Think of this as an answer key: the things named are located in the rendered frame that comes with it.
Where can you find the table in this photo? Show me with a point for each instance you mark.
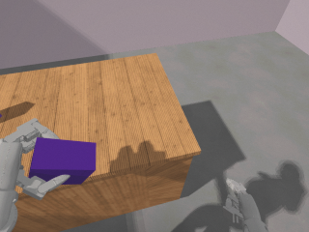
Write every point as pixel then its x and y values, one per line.
pixel 127 106

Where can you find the robot left forearm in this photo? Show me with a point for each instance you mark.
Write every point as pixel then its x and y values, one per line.
pixel 8 210

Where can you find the right robot hand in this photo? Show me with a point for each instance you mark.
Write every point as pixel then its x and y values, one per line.
pixel 239 210

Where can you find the robot right forearm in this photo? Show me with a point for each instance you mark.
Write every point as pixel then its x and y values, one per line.
pixel 254 225

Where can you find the sponge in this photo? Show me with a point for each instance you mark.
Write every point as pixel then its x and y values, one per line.
pixel 55 157

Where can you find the left robot hand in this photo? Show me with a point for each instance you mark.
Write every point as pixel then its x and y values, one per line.
pixel 22 141

